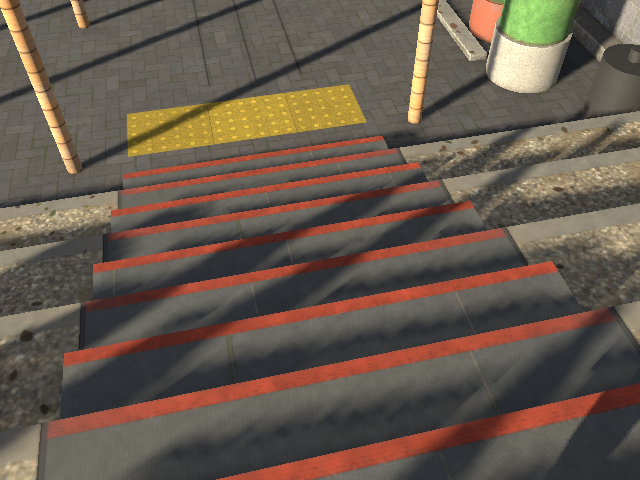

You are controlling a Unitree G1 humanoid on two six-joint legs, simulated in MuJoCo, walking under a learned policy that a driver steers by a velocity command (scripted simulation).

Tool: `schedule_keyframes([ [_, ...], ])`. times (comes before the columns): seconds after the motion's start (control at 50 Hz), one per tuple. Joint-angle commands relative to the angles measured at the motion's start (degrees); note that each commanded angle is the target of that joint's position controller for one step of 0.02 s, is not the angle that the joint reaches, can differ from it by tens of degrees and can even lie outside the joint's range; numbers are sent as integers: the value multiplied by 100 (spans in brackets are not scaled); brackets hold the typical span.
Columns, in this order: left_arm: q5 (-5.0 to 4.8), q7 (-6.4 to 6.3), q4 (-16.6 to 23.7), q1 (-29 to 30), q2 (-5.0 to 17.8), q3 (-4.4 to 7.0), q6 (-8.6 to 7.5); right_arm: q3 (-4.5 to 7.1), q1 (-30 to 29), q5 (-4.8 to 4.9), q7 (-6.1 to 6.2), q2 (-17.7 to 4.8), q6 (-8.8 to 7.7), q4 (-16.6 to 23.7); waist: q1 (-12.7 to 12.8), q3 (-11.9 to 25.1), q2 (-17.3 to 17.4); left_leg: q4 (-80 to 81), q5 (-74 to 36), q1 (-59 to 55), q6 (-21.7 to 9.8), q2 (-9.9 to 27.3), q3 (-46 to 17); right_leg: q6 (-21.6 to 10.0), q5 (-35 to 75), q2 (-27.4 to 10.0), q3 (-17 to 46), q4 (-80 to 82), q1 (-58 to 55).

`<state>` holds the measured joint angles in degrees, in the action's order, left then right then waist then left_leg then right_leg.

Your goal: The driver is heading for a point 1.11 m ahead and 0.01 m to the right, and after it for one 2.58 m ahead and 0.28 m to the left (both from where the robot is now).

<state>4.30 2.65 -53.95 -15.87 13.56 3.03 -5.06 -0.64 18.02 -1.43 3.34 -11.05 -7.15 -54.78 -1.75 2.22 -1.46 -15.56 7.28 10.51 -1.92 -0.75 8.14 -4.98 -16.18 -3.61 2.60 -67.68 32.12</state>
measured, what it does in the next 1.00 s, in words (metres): walks ahead: right foot, then left foot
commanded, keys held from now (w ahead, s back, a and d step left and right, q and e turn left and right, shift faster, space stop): w+e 0.18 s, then e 0.02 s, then no key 0.80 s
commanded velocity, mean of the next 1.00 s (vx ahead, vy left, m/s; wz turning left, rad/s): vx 0.20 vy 0.00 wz -0.26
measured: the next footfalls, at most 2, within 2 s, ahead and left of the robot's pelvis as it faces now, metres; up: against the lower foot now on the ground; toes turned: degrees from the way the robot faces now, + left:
right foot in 0.28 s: +0.25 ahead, -0.16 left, +0.00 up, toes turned -14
left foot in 0.64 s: +0.22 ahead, +0.04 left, +0.00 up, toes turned -9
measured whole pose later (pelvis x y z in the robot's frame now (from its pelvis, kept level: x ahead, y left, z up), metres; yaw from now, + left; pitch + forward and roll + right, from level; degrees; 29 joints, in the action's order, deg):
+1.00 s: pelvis +0.19 -0.05 +0.00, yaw -12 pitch -2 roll +0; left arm -0.4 -1.7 -65.2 -14.6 9.0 0.1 1.2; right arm -0.9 17.0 -0.2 1.3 -7.3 -0.6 -62.2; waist 0.6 -1.1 -0.5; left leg -17.8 12.7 3.2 -2.4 -1.4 4.4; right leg -2.5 -6.9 1.7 -2.7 -18.1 9.2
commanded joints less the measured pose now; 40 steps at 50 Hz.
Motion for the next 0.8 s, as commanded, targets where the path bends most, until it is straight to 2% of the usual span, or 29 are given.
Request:
schedule_keyframes([
  [0.02, -130, 184, 428, 286, -268, -145, -34, 11, 197, -124, 69, -247, -167, 37, -22, -229, 399, 1079, -1202, -416, -1151, 1533, -610, 185, 494, -521, -7, 775, 691],
  [0.06, -193, 230, 600, 661, -322, -211, -37, 42, 744, -213, 57, -385, -187, -293, -157, -253, 388, 1005, -2555, -762, -1260, 1657, -374, 274, 1006, -529, -140, 1566, 935],
  [0.1, -167, 251, 655, 697, -244, -210, -5, 63, 931, -232, -34, -505, -208, -456, -70, -226, 360, 923, -3491, -874, -1258, 1733, -132, 235, 1431, -487, -109, 2066, 833],
  [0.16, -121, 288, 698, 760, -77, -171, 147, 35, 582, -313, -215, -577, -207, -397, 151, -299, 571, 799, -3183, -403, -1037, 1584, 374, 70, 1668, -351, -189, 2066, 205],
  [0.18, -459, 87, 861, 1200, 92, -66, 286, 202, 547, 307, -307, -720, -46, -404, 320, -757, 480, 471, -1875, 2, -516, 1348, 686, 77, 1976, 72, -773, 2376, -120],
  [0.2, -378, 39, 806, 1078, 130, -51, 397, 181, 658, 263, -311, -724, 0, -378, 305, -718, 697, 207, -1973, 170, -441, 1572, 660, -45, 2337, -8, -685, 1978, -503],
  [0.24, -257, -26, 698, 766, 186, 0, 452, 254, 611, 98, -277, -769, 90, -345, 405, -734, 762, -565, -2881, 52, -273, 1565, 766, -185, 1548, 252, -691, 2308, -883],
  [0.26, -223, -63, 565, 437, 192, 31, 411, 322, 569, 68, -249, -911, 149, -327, 487, -558, 778, -1276, -3545, -102, -247, 1521, 797, -268, 1105, 518, -858, 2569, -1242],
  [0.28, -184, -103, 328, -270, 183, 70, 311, 380, 529, 101, -209, -1012, 224, -312, 773, -248, 660, -2399, -3755, -66, -211, 1451, 783, -385, 1175, 769, -932, 3205, -2011],
  [0.3, -171, -189, 77, -835, 521, 188, 195, 403, 771, 128, -181, -935, 276, -294, 898, 44, 156, -3848, -2567, 345, -36, 1169, 748, -503, 2873, 625, -738, 3839, -2945],
  [0.32, -246, -270, 24, -883, 948, 294, 159, 295, 1573, 197, -207, -240, 287, -233, 434, 819, -1394, -6092, 2665, 2263, 239, 410, 537, -1156, 5957, -1103, 971, 3515, -4946],
  [0.34, -520, -250, 79, -1272, 1059, 305, 161, 279, 1703, 291, -224, -351, 289, -217, 670, 1624, -883, -6759, 3047, 2776, 349, 212, -307, -1872, 7726, -1834, 1931, 3805, -5196],
  [0.36, -498, -302, 131, -959, 973, 271, 213, 298, 1277, 287, -235, -353, 319, -123, 573, 1317, -543, -6602, 2665, 2779, 351, 391, -561, -1907, 6219, -1714, 1751, 4283, -4514],
  [0.38, -509, -291, 161, -386, 566, 152, 217, 344, 879, 223, -208, -480, 317, -79, 366, 394, -161, -5956, 2372, 2451, 312, 590, -731, -1589, 5633, -1466, 1310, 4523, -3265],
  [0.4, -468, -302, 133, -196, 414, 87, 227, 371, 610, 140, -208, -500, 388, -23, 227, 151, -139, -5336, 2275, 2107, 237, 689, -869, -1333, 5204, -1303, 1032, 4641, -2719],
  [0.42, -430, -334, 125, -101, 323, 47, 248, 362, 672, 10, -217, -414, 528, -84, 107, 102, 35, -5025, 2184, 1622, 208, 675, -890, -1258, 4809, -1240, 900, 4812, -2219],
  [0.46, -355, -363, 63, 60, 196, -35, 210, 284, 891, -58, -202, -154, 806, -172, -114, 236, 139, -4511, 1841, 655, 140, 518, -775, -1181, 4827, -1096, 505, 4942, -1455],
  [0.5, -327, -300, 56, 276, 250, -85, 130, 239, 1099, 41, -193, -51, 901, -263, -273, 409, 7, -4073, 848, -67, 65, 307, -565, -1011, 4726, -777, -2, 4962, -1080],
  [0.52, -335, -275, 45, 408, 242, -119, 102, 251, 1274, 36, -196, -122, 931, -370, -338, 513, -150, -4204, 374, -432, -7, 307, -599, -962, 4389, -832, -29, 4944, -881],
  [0.58, -375, -264, -93, 403, 264, -184, 184, 259, 952, -48, -225, -236, 952, -364, -216, 142, -195, -3919, 692, -456, -78, 262, -594, -912, 3484, -822, 88, 4805, -686],
  [0.62, -379, -319, -199, 371, 227, -238, 262, 208, 895, -39, -219, -131, 907, -423, -170, -137, -253, -3037, 781, -512, -71, 265, -570, -796, 3434, -787, 135, 4544, -794],
  [0.64, -395, -363, -324, 262, 320, -213, 328, 157, 657, 23, -188, -28, 819, -294, -128, -510, -339, -1623, 971, -228, 12, 146, -446, -640, 3372, -530, 79, 4505, -1135],
  [0.66, -394, -419, -407, 96, 308, -178, 404, 146, 842, 43, -155, -105, 739, -441, -35, -629, -61, -915, -273, -387, 52, 263, -539, -473, 3219, -371, 55, 4220, -1370],
  [0.68, -431, -445, -456, -304, 158, -166, 484, 179, 978, 60, -115, -345, 666, -569, 268, -478, 642, -822, -2248, -505, -54, 882, -1204, -203, 2337, -2, -120, 3831, -1615],
  [0.7, -517, -478, -604, -583, 22, -180, 578, 82, 747, 79, -122, -169, 613, -474, 446, -508, 801, -614, -3508, -587, -283, 1447, -1665, 3, 684, 317, -213, 3873, -1492],
  [0.72, -512, -473, -662, -608, -213, -249, 669, 74, 227, 118, -164, -306, 542, -296, 444, -596, 1373, -141, -2640, 401, -612, 1807, -2017, 153, -158, 379, -327, 3804, -2124],
  [0.74, -479, -439, -724, -437, -47, -215, 732, 67, -248, 98, -210, -313, 472, -178, 493, -671, 1275, 79, -1967, 941, -666, 1715, -1978, 176, -33, 354, -298, 3536, -2655],
  [0.76, -457, -392, -705, -213, 48, -182, 770, 49, -392, 96, -243, -310, 433, -153, 500, -656, 1057, 143, -1430, 1081, -552, 1551, -1798, 160, 259, 334, -273, 3628, -2864],
  [0.8, -445, -348, -680, -16, 2, -200, 771, 50, -238, 130, -211, -326, 459, -293, 566, -769, 616, 285, 30, 732, -171, 1077, -1458, 198, 1115, 123, -101, 4605, -2791],
])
